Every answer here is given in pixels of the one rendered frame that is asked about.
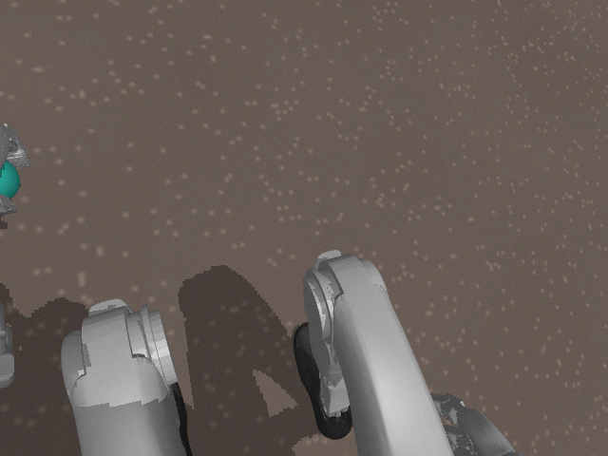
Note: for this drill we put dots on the left robot hand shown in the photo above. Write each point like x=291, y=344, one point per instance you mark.
x=12, y=150

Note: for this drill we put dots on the ball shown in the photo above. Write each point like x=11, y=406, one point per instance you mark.
x=9, y=180

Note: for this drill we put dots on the right robot hand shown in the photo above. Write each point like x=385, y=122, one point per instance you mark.
x=476, y=435

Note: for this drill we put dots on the left robot foot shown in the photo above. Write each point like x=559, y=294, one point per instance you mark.
x=183, y=418

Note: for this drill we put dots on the right robot foot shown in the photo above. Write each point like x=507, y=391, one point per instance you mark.
x=331, y=427

